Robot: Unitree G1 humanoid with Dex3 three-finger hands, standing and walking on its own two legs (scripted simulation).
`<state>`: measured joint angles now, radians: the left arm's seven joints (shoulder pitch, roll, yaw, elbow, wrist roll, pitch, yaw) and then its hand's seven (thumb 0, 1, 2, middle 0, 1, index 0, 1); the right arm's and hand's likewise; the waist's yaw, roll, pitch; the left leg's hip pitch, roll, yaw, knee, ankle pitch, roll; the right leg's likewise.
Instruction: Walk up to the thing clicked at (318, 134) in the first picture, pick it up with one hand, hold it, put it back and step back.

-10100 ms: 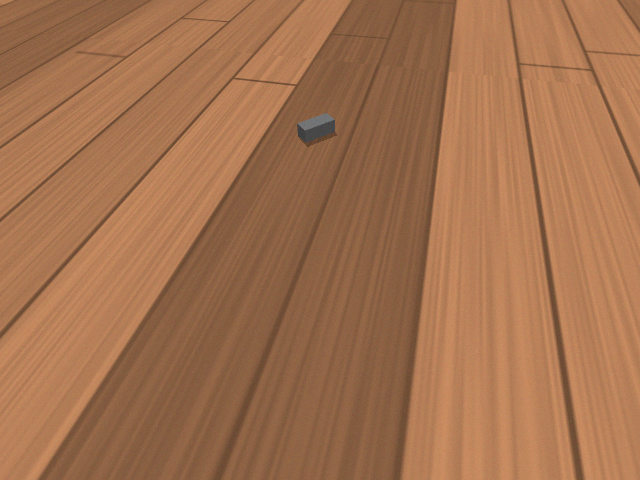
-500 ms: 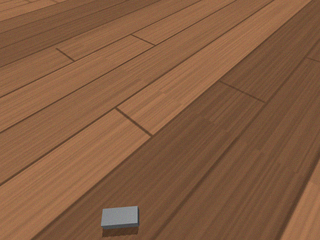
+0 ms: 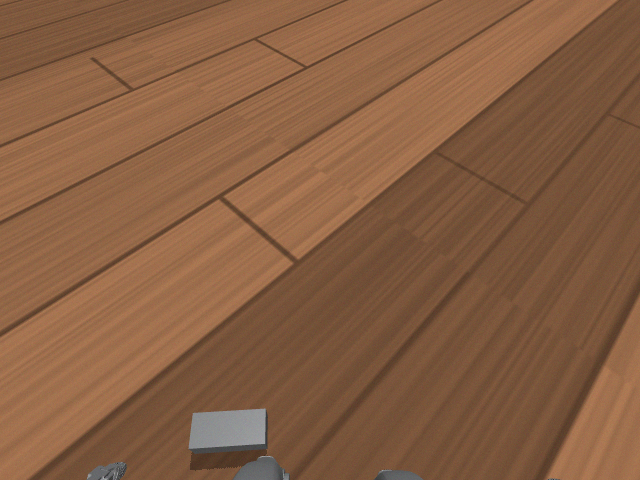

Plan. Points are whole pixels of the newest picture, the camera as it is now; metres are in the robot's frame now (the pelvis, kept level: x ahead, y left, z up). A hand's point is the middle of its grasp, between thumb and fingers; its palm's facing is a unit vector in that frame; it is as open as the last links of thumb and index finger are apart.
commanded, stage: walk up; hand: left
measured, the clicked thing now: (230, 431) +0.32 +0.24 -0.71
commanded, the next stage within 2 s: none
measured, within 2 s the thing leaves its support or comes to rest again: neither
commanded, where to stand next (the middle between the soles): -0.01 +0.01 m, yaw +2 degrees
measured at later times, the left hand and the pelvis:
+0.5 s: hand out of the picture +0.05 +0.26 -0.14, palm faces -0.04 -0.94 -0.35, open 7.3 cm; pelvis -0.01 +0.00 +0.02, yaw -1 degrees
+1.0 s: hand out of the picture +0.03 +0.26 -0.15, palm faces -0.03 -0.90 -0.43, open 7.3 cm; pelvis -0.06 -0.02 -0.01, yaw -1 degrees
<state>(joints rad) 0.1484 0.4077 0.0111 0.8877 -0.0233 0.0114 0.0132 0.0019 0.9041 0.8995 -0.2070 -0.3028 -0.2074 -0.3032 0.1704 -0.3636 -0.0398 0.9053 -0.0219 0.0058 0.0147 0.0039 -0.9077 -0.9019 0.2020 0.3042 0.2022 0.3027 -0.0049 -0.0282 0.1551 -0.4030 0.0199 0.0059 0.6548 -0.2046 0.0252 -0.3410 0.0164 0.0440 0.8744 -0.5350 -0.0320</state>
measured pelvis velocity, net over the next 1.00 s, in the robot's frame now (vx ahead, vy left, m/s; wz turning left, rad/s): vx -0.06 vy -0.02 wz -0.02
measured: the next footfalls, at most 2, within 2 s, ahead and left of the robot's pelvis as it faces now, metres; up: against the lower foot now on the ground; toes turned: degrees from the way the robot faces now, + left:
left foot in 1.28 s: -0.06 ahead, +0.12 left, +0.00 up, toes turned +2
right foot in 1.60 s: +0.08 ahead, -0.15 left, +0.00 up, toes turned +1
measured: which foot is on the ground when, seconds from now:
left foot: down 0.00-0.98, up 1.00-1.00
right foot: down 0.00-1.00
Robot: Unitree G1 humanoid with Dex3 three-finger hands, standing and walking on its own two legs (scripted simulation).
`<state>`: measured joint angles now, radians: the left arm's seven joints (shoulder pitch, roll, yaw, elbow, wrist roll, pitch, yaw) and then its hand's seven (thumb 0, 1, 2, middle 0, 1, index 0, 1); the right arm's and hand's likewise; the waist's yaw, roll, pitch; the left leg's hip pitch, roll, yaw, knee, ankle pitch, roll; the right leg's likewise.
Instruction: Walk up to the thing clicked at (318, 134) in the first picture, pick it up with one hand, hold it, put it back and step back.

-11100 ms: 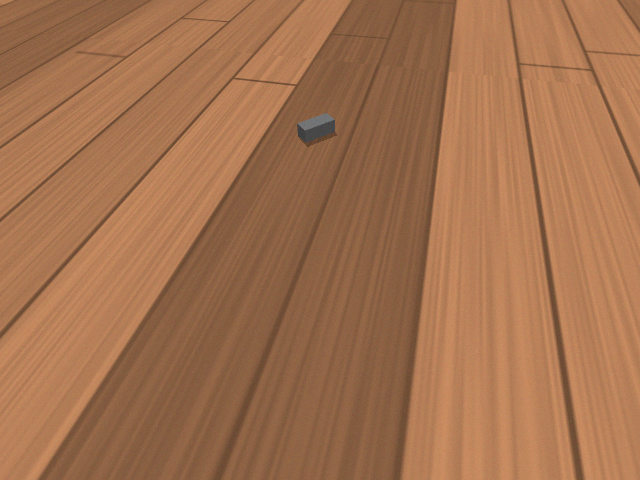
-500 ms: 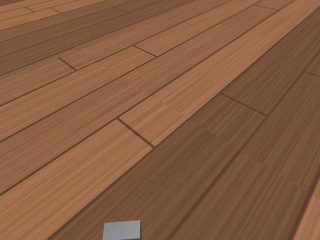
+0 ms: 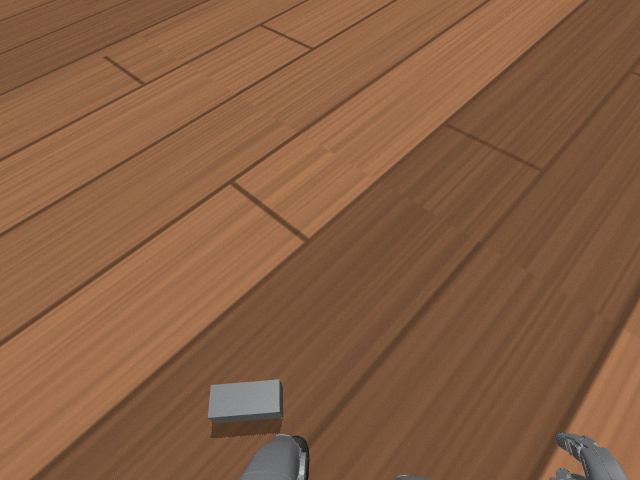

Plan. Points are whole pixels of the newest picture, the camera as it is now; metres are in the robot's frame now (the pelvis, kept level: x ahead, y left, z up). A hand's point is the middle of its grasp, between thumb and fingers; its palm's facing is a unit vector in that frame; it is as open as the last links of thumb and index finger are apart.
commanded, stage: walk up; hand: left
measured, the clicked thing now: (247, 401) +0.37 +0.28 -0.71
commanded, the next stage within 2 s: stand in 1.64 s
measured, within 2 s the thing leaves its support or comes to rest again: neither
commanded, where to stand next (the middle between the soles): +0.05 +0.04 m, yaw +3 degrees
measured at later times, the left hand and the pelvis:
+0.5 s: hand out of the picture +0.03 +0.29 -0.12, palm faces +0.06 -0.93 -0.37, open 7.3 cm; pelvis -0.01 +0.01 +0.02, yaw +5 degrees
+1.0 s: hand out of the picture +0.08 +0.30 -0.13, palm faces +0.07 -0.92 -0.39, open 7.3 cm; pelvis +0.00 +0.03 +0.01, yaw +4 degrees
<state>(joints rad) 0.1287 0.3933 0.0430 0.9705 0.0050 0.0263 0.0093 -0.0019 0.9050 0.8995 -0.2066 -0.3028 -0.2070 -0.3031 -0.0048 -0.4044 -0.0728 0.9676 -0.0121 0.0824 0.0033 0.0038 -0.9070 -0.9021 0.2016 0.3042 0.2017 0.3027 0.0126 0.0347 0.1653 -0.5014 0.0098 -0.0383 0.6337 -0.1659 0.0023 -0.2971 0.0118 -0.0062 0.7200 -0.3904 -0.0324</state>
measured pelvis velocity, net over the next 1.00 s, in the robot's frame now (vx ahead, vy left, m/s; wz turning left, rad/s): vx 0.00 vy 0.03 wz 0.08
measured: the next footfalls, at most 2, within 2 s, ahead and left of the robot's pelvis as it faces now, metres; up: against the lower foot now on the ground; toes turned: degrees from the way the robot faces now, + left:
left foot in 0.28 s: -0.01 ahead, +0.15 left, +0.00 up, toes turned +3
right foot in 0.60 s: +0.14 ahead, -0.12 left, +0.00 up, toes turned +3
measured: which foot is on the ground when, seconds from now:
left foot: up 0.00-0.26, down 0.28-0.62, up 0.64-0.88, down 0.90-1.00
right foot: down 0.00-0.30, up 0.32-0.58, down 0.60-0.96, up 0.98-1.00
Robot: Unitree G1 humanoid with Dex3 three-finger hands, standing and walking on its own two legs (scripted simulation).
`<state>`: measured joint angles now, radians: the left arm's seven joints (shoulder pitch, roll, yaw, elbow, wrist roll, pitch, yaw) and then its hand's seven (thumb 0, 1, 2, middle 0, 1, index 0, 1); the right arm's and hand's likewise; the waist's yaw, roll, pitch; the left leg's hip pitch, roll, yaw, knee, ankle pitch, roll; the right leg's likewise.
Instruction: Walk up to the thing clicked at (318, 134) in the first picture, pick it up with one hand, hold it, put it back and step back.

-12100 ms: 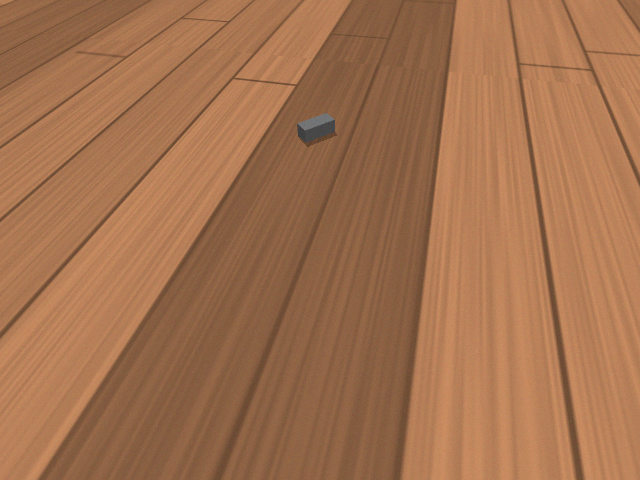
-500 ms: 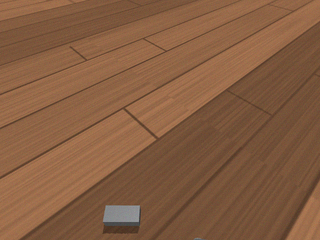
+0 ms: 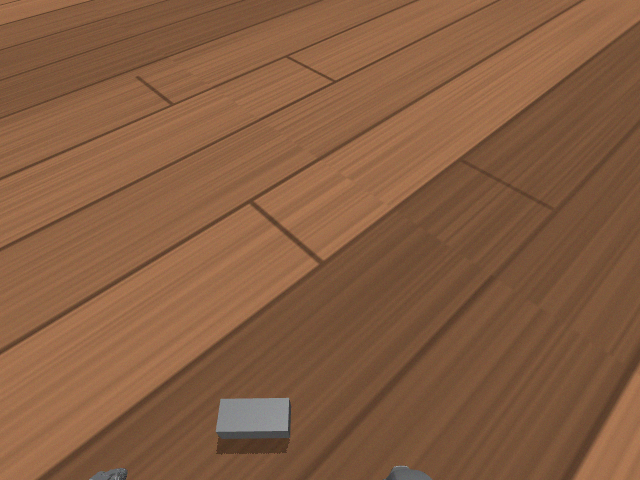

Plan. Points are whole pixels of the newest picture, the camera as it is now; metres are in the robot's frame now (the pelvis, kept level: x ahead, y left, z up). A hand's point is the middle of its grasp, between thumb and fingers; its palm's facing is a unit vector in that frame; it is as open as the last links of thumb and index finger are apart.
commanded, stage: walk up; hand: left
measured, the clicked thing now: (255, 418) +0.39 +0.22 -0.72
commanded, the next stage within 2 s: stand in 0.64 s
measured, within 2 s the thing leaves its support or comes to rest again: neither
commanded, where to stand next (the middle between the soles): +0.05 +0.01 m, yaw -1 degrees
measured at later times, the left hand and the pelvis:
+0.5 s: hand out of the picture +0.10 +0.25 -0.14, palm faces -0.08 -0.94 -0.34, open 7.3 cm; pelvis +0.01 +0.00 +0.01, yaw -4 degrees
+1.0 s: hand out of the picture +0.12 +0.24 -0.12, palm faces -0.10 -0.94 -0.34, open 7.3 cm; pelvis +0.00 +0.00 +0.03, yaw -3 degrees
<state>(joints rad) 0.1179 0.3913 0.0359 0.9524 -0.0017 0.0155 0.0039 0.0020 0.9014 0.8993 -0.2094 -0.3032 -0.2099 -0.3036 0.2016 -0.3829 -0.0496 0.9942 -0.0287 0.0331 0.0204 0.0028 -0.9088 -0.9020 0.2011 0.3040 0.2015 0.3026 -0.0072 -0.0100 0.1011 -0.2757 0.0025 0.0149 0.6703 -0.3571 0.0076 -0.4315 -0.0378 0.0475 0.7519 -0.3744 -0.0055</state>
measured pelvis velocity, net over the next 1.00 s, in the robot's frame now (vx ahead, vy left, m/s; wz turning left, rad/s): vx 0.00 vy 0.00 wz -0.06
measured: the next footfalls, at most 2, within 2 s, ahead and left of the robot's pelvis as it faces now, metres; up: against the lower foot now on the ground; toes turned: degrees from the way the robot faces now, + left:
right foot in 0.14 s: +0.03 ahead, -0.12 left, +0.00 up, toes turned +0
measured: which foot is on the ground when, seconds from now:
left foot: down 0.00-1.00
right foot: up 0.00-0.12, down 0.14-1.00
